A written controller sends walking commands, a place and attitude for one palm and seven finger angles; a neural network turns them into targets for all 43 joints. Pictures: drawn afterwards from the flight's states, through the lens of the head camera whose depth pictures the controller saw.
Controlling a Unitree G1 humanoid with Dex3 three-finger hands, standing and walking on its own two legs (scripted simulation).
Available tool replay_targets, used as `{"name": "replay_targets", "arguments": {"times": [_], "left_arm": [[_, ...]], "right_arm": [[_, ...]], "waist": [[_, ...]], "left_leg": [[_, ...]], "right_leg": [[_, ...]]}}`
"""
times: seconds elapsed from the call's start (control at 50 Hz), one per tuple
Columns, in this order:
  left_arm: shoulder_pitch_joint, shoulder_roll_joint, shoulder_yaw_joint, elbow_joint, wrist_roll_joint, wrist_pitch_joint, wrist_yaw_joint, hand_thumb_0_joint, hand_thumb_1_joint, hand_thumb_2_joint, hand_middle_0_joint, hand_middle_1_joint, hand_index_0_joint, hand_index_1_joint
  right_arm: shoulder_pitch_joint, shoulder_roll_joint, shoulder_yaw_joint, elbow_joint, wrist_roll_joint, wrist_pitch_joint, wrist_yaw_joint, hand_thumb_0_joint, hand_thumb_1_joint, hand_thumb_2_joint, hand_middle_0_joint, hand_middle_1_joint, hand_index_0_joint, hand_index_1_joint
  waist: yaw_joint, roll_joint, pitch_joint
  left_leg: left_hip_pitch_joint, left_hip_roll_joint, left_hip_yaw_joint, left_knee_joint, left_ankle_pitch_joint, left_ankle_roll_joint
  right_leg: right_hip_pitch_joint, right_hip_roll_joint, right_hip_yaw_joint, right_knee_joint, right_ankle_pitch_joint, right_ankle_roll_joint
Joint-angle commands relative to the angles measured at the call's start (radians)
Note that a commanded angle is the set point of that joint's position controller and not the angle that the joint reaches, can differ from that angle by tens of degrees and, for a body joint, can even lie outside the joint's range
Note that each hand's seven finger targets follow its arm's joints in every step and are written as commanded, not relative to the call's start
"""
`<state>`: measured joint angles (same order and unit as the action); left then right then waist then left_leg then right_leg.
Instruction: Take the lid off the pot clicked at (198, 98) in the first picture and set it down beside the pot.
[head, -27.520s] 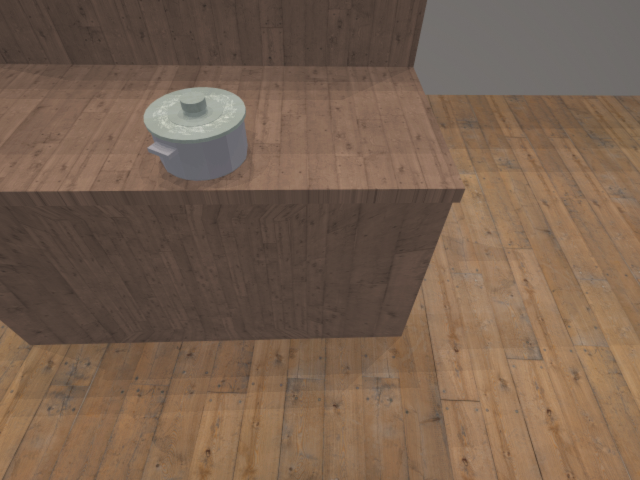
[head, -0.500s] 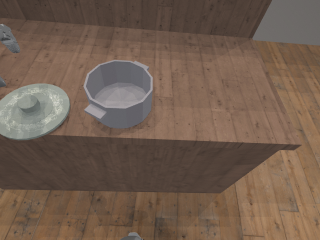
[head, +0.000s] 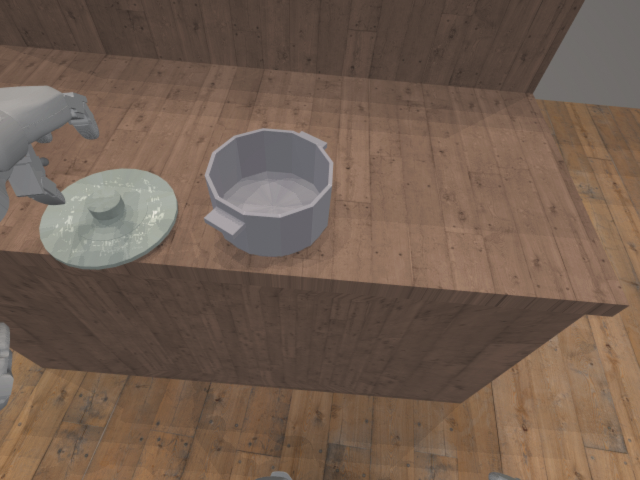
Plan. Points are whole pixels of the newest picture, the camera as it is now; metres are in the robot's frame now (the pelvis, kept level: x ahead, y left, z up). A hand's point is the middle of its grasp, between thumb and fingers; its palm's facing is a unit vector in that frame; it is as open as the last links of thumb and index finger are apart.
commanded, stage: draw the hand back to the body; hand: left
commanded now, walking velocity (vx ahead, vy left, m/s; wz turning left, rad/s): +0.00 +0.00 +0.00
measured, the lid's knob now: (105, 204) +0.50 +0.34 +0.00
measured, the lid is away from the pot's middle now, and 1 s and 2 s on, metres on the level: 0.26 0.26 0.26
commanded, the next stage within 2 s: step back with the hand held close in 1.76 s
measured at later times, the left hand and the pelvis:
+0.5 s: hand (85, 148) +0.40 +0.25 +0.21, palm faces +0.43 -0.87 -0.22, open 10.0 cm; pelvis +0.02 -0.05 +0.02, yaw -3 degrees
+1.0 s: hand (129, 217) +0.32 +0.19 +0.19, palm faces +0.47 -0.84 -0.26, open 7.7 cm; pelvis +0.03 -0.10 +0.02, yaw -3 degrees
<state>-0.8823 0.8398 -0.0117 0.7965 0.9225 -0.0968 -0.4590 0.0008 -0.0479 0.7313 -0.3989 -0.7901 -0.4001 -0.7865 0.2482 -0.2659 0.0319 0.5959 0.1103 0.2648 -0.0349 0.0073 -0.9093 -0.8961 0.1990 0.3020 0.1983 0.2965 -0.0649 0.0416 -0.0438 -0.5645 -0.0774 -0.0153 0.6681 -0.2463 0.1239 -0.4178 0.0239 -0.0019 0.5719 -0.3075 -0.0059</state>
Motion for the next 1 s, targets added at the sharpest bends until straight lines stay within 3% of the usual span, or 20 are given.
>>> {"name": "replay_targets", "arguments": {"times": [0.0, 0.02, 0.06, 0.1, 0.14, 0.16, 0.2, 0.24, 0.28, 0.32, 0.36, 0.42, 0.54, 0.58, 0.66, 0.76, 0.78, 0.86, 0.9, 0.98], "left_arm": [[-0.378, 0.001, 0.202, -0.333, -0.693, -0.067, 0.309, 0.000, -0.054, 0.734, -0.385, -0.791, -0.385, -0.791], [-0.276, 0.004, 0.269, -0.300, -0.780, -0.061, 0.373, 0.000, -0.054, 0.734, -0.385, -0.791, -0.385, -0.791], [-0.235, 0.016, 0.313, -0.259, -0.874, -0.054, 0.441, 0.000, -0.054, 0.734, -0.385, -0.791, -0.385, -0.791], [-0.300, 0.014, 0.327, -0.305, -0.917, -0.060, 0.479, 0.000, -0.030, 0.739, -0.380, -0.779, -0.380, -0.779], [-0.273, 0.029, 0.375, -0.483, -0.937, -0.086, 0.509, 0.000, 0.017, 0.747, -0.371, -0.754, -0.371, -0.754], [-0.229, 0.071, 0.423, -0.572, -0.940, -0.096, 0.521, 0.000, 0.041, 0.751, -0.367, -0.742, -0.367, -0.742], [-0.053, 0.022, 0.444, -0.558, -0.961, -0.082, 0.533, 0.000, 0.089, 0.759, -0.357, -0.717, -0.357, -0.717], [0.020, -0.061, 0.397, -0.557, -0.981, -0.069, 0.530, 0.000, 0.137, 0.768, -0.348, -0.693, -0.348, -0.693], [0.040, -0.041, 0.421, -0.562, -0.983, -0.065, 0.534, 0.000, 0.184, 0.776, -0.339, -0.668, -0.339, -0.668], [0.091, -0.009, 0.462, -0.643, -0.987, -0.063, 0.538, 0.000, 0.232, 0.784, -0.330, -0.644, -0.330, -0.644], [0.131, -0.024, 0.463, -0.708, -0.989, -0.062, 0.539, 0.000, 0.280, 0.792, -0.320, -0.619, -0.320, -0.619], [0.219, -0.058, 0.459, -0.660, -0.999, -0.036, 0.545, 0.000, 0.351, 0.805, -0.306, -0.582, -0.306, -0.582], [0.275, -0.044, 0.484, -0.759, -1.010, -0.028, 0.555, 0.000, 0.494, 0.830, -0.279, -0.509, -0.279, -0.509], [0.323, -0.057, 0.484, -0.730, -1.013, -0.023, 0.555, 0.000, 0.542, 0.838, -0.269, -0.484, -0.269, -0.484], [0.368, -0.056, 0.500, -0.804, -1.019, -0.031, 0.555, 0.000, 0.638, 0.854, -0.251, -0.435, -0.251, -0.435], [0.495, -0.050, 0.550, -0.828, -1.030, -0.035, 0.554, 0.000, 0.757, 0.875, -0.228, -0.374, -0.228, -0.374], [0.537, -0.066, 0.547, -0.805, -1.034, -0.031, 0.552, 0.000, 0.781, 0.879, -0.223, -0.361, -0.223, -0.361], [0.567, -0.101, 0.529, -0.932, -1.035, -0.050, 0.551, 0.000, 0.876, 0.896, -0.205, -0.312, -0.205, -0.312], [0.612, -0.134, 0.515, -0.903, -1.040, -0.042, 0.552, 0.000, 0.900, 0.900, -0.200, -0.300, -0.200, -0.300], [0.701, -0.139, 0.534, -1.002, -1.045, -0.065, 0.552, 0.000, 0.900, 0.900, -0.200, -0.300, -0.200, -0.300]], "right_arm": [[0.047, -0.139, -0.028, -0.162, -0.017, -0.149, -0.031, 0.000, -0.900, -0.900, 0.200, 0.300, 0.200, 0.300], [0.035, -0.145, -0.029, -0.155, -0.026, -0.170, -0.044, 0.000, -0.900, -0.900, 0.200, 0.300, 0.200, 0.300], [0.013, -0.167, -0.019, -0.114, -0.031, -0.197, -0.059, 0.000, -0.900, -0.900, 0.200, 0.300, 0.200, 0.300], [0.007, -0.173, -0.019, -0.087, -0.034, -0.232, -0.058, 0.000, -0.900, -0.900, 0.200, 0.300, 0.200, 0.300], [-0.022, -0.165, -0.018, -0.098, -0.042, -0.283, -0.048, 0.000, -0.900, -0.900, 0.200, 0.300, 0.200, 0.300], [-0.034, -0.165, -0.016, -0.095, -0.048, -0.304, -0.040, 0.000, -0.900, -0.900, 0.200, 0.300, 0.200, 0.300], [-0.034, -0.156, -0.019, -0.087, -0.055, -0.322, -0.027, 0.000, -0.900, -0.900, 0.200, 0.300, 0.200, 0.300], [-0.044, -0.153, -0.022, -0.084, -0.056, -0.337, -0.017, 0.000, -0.900, -0.900, 0.200, 0.300, 0.200, 0.300], [-0.047, -0.165, -0.029, -0.075, -0.057, -0.343, -0.015, 0.000, -0.900, -0.900, 0.200, 0.300, 0.200, 0.300], [-0.057, -0.165, -0.033, -0.087, -0.055, -0.352, -0.015, 0.000, -0.900, -0.900, 0.200, 0.300, 0.200, 0.300], [-0.074, -0.162, -0.035, -0.084, -0.057, -0.361, -0.011, 0.000, -0.900, -0.900, 0.200, 0.300, 0.200, 0.300], [-0.077, -0.162, -0.039, -0.071, -0.055, -0.358, -0.017, 0.000, -0.900, -0.900, 0.200, 0.300, 0.200, 0.300], [-0.119, -0.151, -0.037, -0.064, -0.050, -0.364, -0.026, 0.000, -0.900, -0.900, 0.200, 0.300, 0.200, 0.300], [-0.132, -0.147, -0.036, -0.055, -0.051, -0.360, -0.029, 0.000, -0.900, -0.900, 0.200, 0.300, 0.200, 0.300], [-0.166, -0.134, -0.036, -0.061, -0.050, -0.367, -0.031, 0.000, -0.900, -0.900, 0.200, 0.300, 0.200, 0.300], [-0.186, -0.127, -0.039, -0.058, -0.056, -0.370, -0.032, 0.000, -0.900, -0.900, 0.200, 0.300, 0.200, 0.300], [-0.190, -0.123, -0.037, -0.056, -0.058, -0.367, -0.032, 0.000, -0.900, -0.900, 0.200, 0.300, 0.200, 0.300], [-0.210, -0.111, -0.039, -0.065, -0.060, -0.382, -0.027, 0.000, -0.900, -0.900, 0.200, 0.300, 0.200, 0.300], [-0.210, -0.107, -0.040, -0.060, -0.060, -0.382, -0.031, 0.000, -0.900, -0.900, 0.200, 0.300, 0.200, 0.300], [-0.222, -0.103, -0.042, -0.067, -0.068, -0.392, -0.030, 0.000, -0.900, -0.900, 0.200, 0.300, 0.200, 0.300]], "waist": [[0.005, 0.163, -0.325], [0.016, 0.078, -0.305], [0.017, -0.030, -0.243], [0.013, -0.007, -0.227], [0.033, 0.158, -0.296], [0.047, 0.220, -0.317], [0.054, 0.193, -0.271], [0.047, 0.149, -0.215], [0.048, 0.090, -0.191], [0.061, 0.105, -0.238], [0.062, 0.155, -0.240], [0.060, 0.071, -0.186], [0.073, 0.053, -0.196], [0.072, 0.036, -0.153], [0.081, 0.040, -0.157], [0.092, -0.007, -0.145], [0.095, -0.030, -0.127], [0.095, 0.023, -0.146], [0.094, -0.012, -0.096], [0.104, -0.016, -0.107]], "left_leg": [[0.771, 0.222, -0.352, -0.248, 0.025, -0.171], [0.716, 0.218, -0.329, -0.276, -0.031, -0.153], [0.581, 0.179, -0.209, -0.275, -0.060, -0.112], [0.544, 0.177, -0.183, -0.304, -0.095, -0.115], [0.638, 0.181, -0.189, -0.310, 0.033, -0.145], [0.672, 0.183, -0.182, -0.298, 0.131, -0.153], [0.660, 0.186, -0.170, -0.304, 0.240, -0.165], [0.626, 0.178, -0.137, -0.306, 0.259, -0.157], [0.592, 0.171, -0.109, -0.307, 0.238, -0.141], [0.626, 0.166, -0.095, -0.302, 0.298, -0.139], [0.655, 0.163, -0.090, -0.295, 0.352, -0.142], [0.603, 0.147, -0.054, -0.299, 0.297, -0.123], [0.576, 0.106, 0.003, -0.286, 0.274, -0.095], [0.533, 0.094, 0.025, -0.281, 0.248, -0.087], [0.532, 0.080, 0.044, -0.267, 0.243, -0.080], [0.515, 0.072, 0.054, -0.248, 0.234, -0.076], [0.502, 0.072, 0.055, -0.248, 0.224, -0.077], [0.537, 0.066, 0.061, -0.239, 0.235, -0.076], [0.525, 0.067, 0.060, -0.247, 0.215, -0.076], [0.539, 0.065, 0.057, -0.245, 0.226, -0.073]], "right_leg": [[-0.203, 0.021, -0.018, -0.078, -0.041, -0.065], [-0.162, 0.018, 0.005, -0.090, -0.056, -0.061], [-0.041, 0.024, 0.011, -0.150, 0.032, -0.060], [0.016, 0.021, 0.013, -0.173, 0.049, -0.055], [0.058, 0.023, 0.010, -0.182, 0.093, -0.058], [0.084, 0.020, 0.015, -0.193, 0.122, -0.060], [0.119, 0.025, 0.002, -0.208, 0.154, -0.055], [0.135, 0.025, 0.000, -0.219, 0.177, -0.050], [0.159, 0.024, -0.001, -0.230, 0.196, -0.048], [0.194, 0.022, -0.004, -0.232, 0.224, -0.045], [0.194, 0.021, -0.001, -0.236, 0.239, -0.043], [0.214, 0.025, -0.001, -0.248, 0.250, -0.039], [0.289, 0.016, 0.018, -0.262, 0.318, -0.035], [0.299, 0.012, 0.025, -0.270, 0.332, -0.031], [0.327, -0.003, 0.044, -0.276, 0.384, -0.018], [0.353, -0.030, 0.067, -0.272, 0.494, 0.008], [0.355, -0.035, 0.073, -0.268, 0.514, 0.016], [0.352, -0.037, 0.074, -0.269, 0.530, 0.018], [0.326, -0.033, 0.072, -0.280, 0.491, 0.020], [0.346, -0.040, 0.074, -0.277, 0.528, 0.022]]}}
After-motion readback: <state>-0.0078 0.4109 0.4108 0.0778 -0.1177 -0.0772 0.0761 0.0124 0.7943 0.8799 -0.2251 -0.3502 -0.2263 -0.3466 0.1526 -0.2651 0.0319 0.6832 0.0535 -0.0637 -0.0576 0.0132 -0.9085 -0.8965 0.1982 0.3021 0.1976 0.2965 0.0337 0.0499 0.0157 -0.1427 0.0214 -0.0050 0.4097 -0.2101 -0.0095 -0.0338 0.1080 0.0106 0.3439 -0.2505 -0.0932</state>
